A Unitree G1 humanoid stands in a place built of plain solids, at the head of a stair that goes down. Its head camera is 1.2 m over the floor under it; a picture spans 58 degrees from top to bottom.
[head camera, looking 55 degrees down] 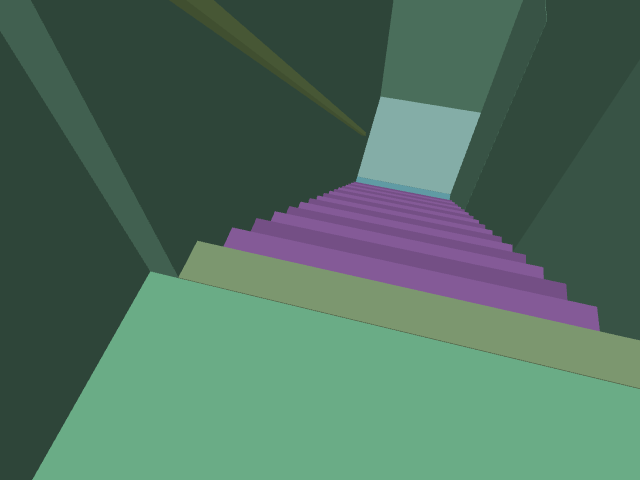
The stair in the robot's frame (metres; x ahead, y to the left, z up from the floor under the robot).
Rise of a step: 0.21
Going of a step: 0.22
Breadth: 1.40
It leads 15 degrees to the right of straight ahead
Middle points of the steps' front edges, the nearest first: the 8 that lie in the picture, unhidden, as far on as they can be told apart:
0.66 -0.26 0.00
0.87 -0.32 -0.21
1.09 -0.38 -0.43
1.30 -0.43 -0.64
1.52 -0.49 -0.85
1.73 -0.54 -1.07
1.94 -0.60 -1.28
2.16 -0.66 -1.49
